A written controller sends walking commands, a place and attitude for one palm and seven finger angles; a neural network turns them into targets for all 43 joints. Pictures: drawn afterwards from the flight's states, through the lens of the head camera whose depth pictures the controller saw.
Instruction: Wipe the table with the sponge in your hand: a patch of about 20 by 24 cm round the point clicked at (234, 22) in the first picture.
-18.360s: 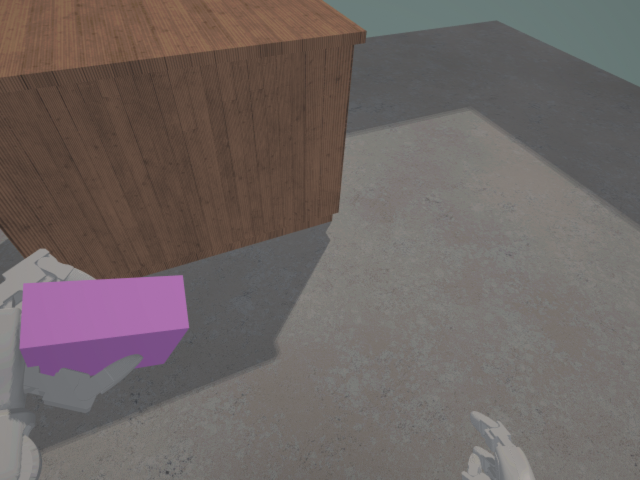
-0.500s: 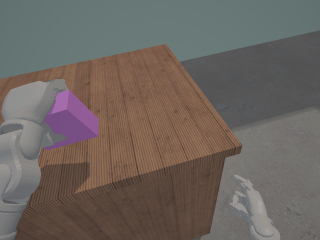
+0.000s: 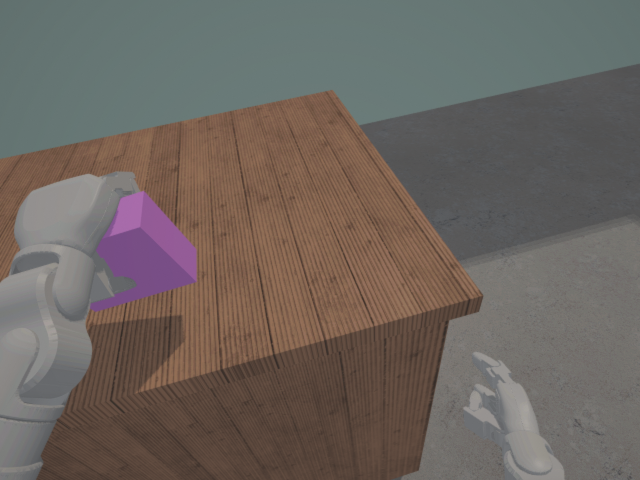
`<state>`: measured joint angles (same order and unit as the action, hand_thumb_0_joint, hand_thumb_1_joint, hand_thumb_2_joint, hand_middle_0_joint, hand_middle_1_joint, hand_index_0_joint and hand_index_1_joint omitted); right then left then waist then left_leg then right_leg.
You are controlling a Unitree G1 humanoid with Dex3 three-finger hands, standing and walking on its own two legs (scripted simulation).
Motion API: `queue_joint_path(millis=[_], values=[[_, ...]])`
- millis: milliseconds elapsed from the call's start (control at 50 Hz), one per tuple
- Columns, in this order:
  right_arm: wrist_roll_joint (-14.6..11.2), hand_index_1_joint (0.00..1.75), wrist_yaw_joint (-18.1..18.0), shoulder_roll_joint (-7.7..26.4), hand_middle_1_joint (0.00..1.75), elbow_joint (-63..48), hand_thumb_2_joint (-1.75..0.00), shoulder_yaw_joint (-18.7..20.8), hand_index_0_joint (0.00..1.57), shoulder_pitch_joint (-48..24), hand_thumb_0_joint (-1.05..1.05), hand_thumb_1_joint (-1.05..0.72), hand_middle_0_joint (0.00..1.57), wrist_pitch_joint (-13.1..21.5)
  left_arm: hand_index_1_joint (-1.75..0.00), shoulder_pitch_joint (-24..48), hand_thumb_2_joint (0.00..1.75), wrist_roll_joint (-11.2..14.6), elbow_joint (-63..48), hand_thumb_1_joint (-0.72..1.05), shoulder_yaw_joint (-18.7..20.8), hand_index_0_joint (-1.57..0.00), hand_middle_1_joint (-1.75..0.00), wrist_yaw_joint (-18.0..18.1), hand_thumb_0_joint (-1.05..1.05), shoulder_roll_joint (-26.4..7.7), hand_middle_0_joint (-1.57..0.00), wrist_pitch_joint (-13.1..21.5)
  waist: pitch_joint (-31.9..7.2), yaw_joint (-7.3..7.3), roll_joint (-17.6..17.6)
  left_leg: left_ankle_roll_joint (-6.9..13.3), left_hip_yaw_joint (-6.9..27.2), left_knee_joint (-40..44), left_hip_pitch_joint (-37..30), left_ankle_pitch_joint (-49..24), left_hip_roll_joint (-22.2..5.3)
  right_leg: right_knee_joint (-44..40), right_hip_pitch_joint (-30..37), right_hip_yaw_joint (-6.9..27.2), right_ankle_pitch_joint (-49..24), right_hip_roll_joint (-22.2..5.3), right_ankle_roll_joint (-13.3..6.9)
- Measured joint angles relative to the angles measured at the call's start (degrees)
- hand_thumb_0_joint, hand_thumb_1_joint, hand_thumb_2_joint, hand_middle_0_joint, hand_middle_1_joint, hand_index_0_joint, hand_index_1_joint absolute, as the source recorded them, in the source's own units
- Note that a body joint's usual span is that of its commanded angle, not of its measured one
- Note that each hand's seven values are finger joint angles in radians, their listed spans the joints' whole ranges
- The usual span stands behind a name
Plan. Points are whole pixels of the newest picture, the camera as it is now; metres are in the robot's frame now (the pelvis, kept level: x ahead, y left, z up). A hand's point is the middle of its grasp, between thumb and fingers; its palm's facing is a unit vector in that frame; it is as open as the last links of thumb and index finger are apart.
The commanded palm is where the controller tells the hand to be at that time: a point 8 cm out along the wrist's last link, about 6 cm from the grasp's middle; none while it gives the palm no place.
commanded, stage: move the sponge above the wiping area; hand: left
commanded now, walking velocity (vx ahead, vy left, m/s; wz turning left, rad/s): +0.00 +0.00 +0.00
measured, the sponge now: (128, 264) +0.28 +0.28 +0.17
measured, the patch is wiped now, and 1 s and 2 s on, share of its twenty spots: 0.00 0.00 0.00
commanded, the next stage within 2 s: lower the sponge onto the table in 1.58 s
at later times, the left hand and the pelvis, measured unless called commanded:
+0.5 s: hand (116, 246) +0.28 +0.29 +0.20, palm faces +0.13 -0.04 -0.99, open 9.6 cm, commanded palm +0.24 +0.29 +0.27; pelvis -0.01 +0.00 +0.00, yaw +0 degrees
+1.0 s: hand (131, 234) +0.30 +0.28 +0.20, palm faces +0.16 -0.04 -0.99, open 9.6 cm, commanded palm +0.25 +0.28 +0.27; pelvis +0.00 +0.00 +0.00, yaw +0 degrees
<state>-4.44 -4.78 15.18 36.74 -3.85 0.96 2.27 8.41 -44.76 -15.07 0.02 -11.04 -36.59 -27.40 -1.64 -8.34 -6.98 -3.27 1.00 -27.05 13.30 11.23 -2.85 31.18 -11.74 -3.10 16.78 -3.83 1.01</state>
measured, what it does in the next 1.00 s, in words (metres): stands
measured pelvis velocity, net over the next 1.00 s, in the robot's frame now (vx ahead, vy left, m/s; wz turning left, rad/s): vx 0.00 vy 0.00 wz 0.00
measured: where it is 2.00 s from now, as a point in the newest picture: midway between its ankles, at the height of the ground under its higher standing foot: outside the picture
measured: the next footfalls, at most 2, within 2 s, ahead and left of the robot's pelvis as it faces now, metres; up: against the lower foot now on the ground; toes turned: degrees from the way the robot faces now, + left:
none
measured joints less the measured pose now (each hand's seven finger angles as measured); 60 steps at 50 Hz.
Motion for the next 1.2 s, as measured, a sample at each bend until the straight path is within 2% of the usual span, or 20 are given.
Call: queue_joint_path(millis=[140, 300, 620, 800, 960, 1200], values=[[0.1, 0.3, -0.2, 0.1, 0.3, 0.4, -0.9, 0.0, 0.2, 0.3, 0.01, -0.9, 0.2, 0.3, -1.37, 1.9, 1.03, -1.2, 3.5, -0.44, -1.3, -0.78, -1.36, -0.6, 0.0, 0.1, -0.8, 0.3, 0.1, 0.3, 0.1, -0.1, 0.3, -0.1, 0.3, -0.1, 0.0, 0.3, -0.2, -0.2, 0.1, 0.0, -0.1], [0.1, 0.3, 0.1, 0.2, 0.3, 0.8, -0.9, 0.2, 0.2, 0.7, 0.01, -0.9, 0.2, 0.3, -1.37, 2.0, 1.03, -1.6, 4.5, -0.44, -0.8, -0.78, -1.36, -1.0, 0.01, -0.3, -0.8, 0.8, -0.1, 0.61, -0.1, -0.1, 0.1, -0.4, 0.6, 0.0, -0.1, 0.6, -0.6, 0.0, 0.0, 0.1, -0.2], [0.2, 0.3, -0.1, -0.1, 0.3, 1.9, -0.9, 0.2, 0.2, 0.7, 0.01, -0.9, 0.2, 0.8, -1.37, 6.0, 1.03, -3.5, 10.4, -0.44, -3.4, -0.78, -1.36, -0.7, 0.01, 1.2, -0.8, 2.4, 0.2, 0.89, 0.3, 0.1, 0.4, -0.5, 1.0, -0.4, 0.1, 0.7, -1.0, -0.2, -0.2, -0.1, -0.1], [0.0, 0.3, 0.1, 0.0, 0.3, 1.9, -0.9, 0.2, 0.2, 0.9, 0.01, -0.9, 0.2, 0.5, -1.37, 8.4, 1.03, -4.4, 13.8, -0.44, -3.8, -0.78, -1.36, -0.7, 0.01, 1.8, -0.8, 1.6, 0.1, 1.21, 0.5, 0.2, 0.5, -0.6, 1.4, -0.3, 0.2, 0.6, -1.2, -0.3, -0.1, -0.1, 0.0], [0.2, 0.3, 0.5, 0.1, 0.3, 1.5, -0.9, 0.6, 0.2, 1.2, 0.01, -0.9, 0.2, 0.3, -1.37, 6.5, 1.03, -4.0, 9.4, -0.44, -3.9, -0.78, -1.36, -0.3, 0.01, 2.3, -0.8, 2.3, 0.1, 1.04, 0.3, 0.2, 0.2, -0.5, 1.0, 0.0, 0.3, 0.3, -0.9, -0.1, 0.0, -0.2, 0.1], [-0.1, 0.3, 0.8, -0.1, 0.3, 0.4, -0.9, 0.3, 0.2, 0.6, 0.01, -0.9, 0.2, -0.4, -1.37, 3.8, 1.03, -2.8, 4.9, -0.44, -2.5, -0.78, -1.36, 0.5, 0.01, 2.3, -0.8, -0.3, -0.9, 0.36, -0.2, 0.1, 0.2, -0.3, 0.8, 0.2, 0.2, 0.3, -0.6, -0.1, 0.3, -0.1, 0.0]])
